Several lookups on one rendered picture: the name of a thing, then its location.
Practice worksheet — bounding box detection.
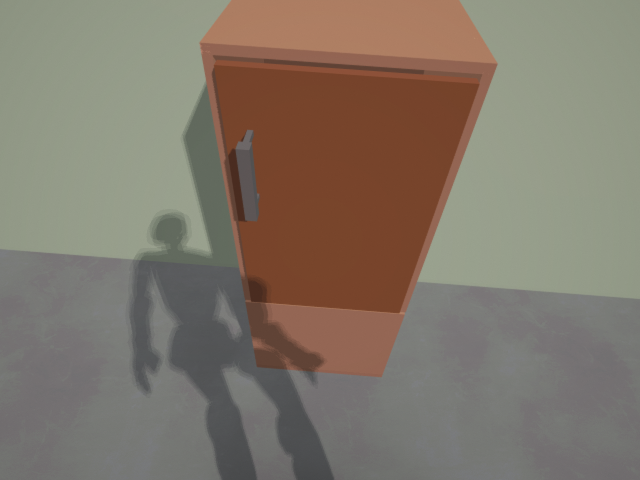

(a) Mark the cupboard door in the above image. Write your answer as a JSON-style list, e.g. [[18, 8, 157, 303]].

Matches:
[[214, 60, 480, 313]]

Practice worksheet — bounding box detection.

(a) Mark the handle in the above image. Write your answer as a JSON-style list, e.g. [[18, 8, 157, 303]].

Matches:
[[235, 130, 260, 221]]

